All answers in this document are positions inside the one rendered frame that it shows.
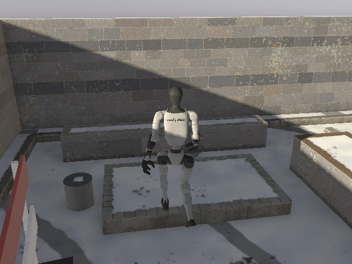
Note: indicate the left robot hand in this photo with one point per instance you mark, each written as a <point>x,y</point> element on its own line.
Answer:
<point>145,167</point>

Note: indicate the robot right upper arm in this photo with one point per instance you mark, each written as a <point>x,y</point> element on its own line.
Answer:
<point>194,125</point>

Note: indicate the robot head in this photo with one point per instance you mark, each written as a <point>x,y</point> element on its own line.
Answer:
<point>175,95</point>

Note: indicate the right robot hand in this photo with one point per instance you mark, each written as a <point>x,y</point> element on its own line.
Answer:
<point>191,144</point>

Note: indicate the right robot forearm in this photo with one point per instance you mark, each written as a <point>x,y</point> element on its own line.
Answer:
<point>196,142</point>

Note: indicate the left robot forearm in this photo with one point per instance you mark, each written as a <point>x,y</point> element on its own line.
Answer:
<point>149,149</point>

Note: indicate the robot left upper arm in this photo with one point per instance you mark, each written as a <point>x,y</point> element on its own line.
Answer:
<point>156,125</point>

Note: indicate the left robot thigh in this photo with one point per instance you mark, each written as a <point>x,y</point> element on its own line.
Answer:
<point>162,159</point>

